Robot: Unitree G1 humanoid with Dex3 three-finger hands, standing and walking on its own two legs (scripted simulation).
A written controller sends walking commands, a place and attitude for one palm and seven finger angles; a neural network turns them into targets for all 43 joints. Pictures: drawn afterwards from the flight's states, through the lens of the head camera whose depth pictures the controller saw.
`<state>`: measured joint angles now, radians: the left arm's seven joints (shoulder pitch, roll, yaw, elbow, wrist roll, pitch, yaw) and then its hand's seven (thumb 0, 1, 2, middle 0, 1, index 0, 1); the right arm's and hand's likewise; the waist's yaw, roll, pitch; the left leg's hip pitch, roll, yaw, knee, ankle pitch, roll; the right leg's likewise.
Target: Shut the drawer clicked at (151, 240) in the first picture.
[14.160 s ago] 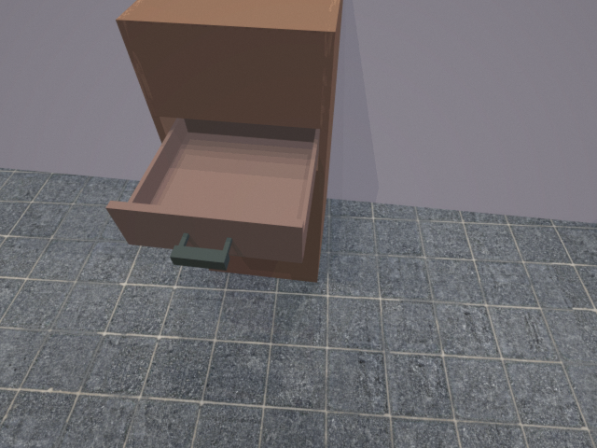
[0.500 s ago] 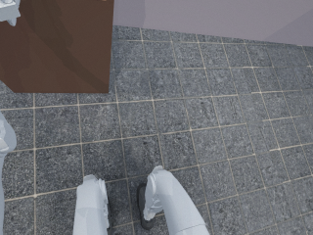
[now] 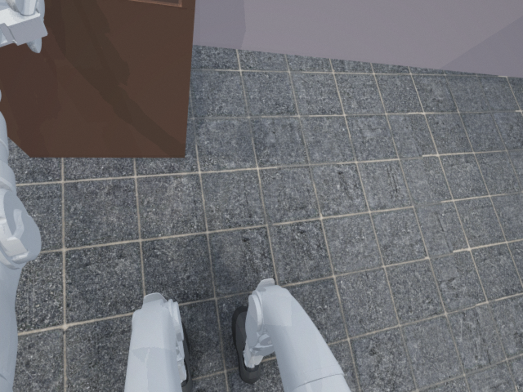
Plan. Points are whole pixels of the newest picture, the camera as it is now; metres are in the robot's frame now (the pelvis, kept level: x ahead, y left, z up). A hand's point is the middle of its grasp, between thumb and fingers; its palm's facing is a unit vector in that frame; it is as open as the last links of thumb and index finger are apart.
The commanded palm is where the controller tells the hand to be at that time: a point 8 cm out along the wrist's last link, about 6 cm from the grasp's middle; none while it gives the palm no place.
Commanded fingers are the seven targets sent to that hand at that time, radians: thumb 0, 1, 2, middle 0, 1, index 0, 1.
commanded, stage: pull the fist back off the drawer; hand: left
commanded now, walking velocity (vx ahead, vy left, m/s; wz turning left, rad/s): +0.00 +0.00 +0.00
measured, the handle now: out of the picture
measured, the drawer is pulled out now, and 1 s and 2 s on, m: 0.00 0.00 0.00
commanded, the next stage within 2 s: draw the hand back to the body in 0.24 s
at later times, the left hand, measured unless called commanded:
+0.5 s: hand (28, 26) +0.55 +0.21 +0.08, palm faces -0.01 -1.00 -0.07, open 3.3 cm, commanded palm +0.50 +0.25 +0.10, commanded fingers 0.00 0.90 0.90 -1.40 -1.60 -1.40 -1.60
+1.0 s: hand out of the picture +0.38 +0.23 +0.19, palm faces +0.20 -0.95 -0.23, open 3.3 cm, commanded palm +0.34 +0.28 +0.22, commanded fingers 0.00 0.90 0.90 -1.40 -1.60 -1.40 -1.60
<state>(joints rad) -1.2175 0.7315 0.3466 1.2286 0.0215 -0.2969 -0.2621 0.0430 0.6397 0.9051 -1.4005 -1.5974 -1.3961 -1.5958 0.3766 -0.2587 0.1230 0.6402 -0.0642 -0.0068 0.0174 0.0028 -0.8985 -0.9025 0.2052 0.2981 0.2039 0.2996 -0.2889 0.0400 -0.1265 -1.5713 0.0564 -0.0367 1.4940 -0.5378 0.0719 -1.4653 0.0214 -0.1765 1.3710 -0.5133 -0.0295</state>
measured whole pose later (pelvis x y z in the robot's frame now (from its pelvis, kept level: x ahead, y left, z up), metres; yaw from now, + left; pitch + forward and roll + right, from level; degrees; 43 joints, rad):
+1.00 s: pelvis +0.08 +0.00 +0.14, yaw +4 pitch +11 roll -2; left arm 0.00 0.33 0.16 0.21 -0.11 -0.11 0.00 0.02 0.90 0.90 -1.40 -1.60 -1.40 -1.60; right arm 0.21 -0.24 0.03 0.49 0.05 0.05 -0.06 0.01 -0.90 -0.90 0.20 0.30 0.20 0.30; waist -0.03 0.04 -0.11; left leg -0.56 0.01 0.05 0.80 -0.43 0.05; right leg -0.52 0.02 -0.07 0.75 -0.42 -0.02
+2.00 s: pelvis +0.07 -0.02 +0.18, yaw +3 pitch -2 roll -1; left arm 0.55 0.34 0.35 -0.45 -0.06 -0.18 0.11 0.02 0.89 0.90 -1.41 -1.60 -1.40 -1.59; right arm 0.20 -0.24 0.01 0.59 0.00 -0.06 -0.05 0.01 -0.90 -0.90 0.20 0.30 0.20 0.30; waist 0.02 0.08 -0.01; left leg -0.17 0.03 0.07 0.46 -0.26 0.02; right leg -0.12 0.05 -0.05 0.38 -0.23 -0.04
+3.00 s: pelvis -0.02 +0.00 +0.16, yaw +6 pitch +3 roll -3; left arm 0.61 0.45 0.45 -0.61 0.00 -0.31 0.13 0.02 0.89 0.90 -1.41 -1.60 -1.40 -1.59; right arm 0.23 -0.21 -0.02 0.58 -0.02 -0.10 -0.07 0.01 -0.90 -0.90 0.20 0.30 0.20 0.30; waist -0.04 0.00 0.02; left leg -0.47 -0.01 0.02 0.59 -0.17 0.07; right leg -0.32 0.08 0.04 0.68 -0.31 0.01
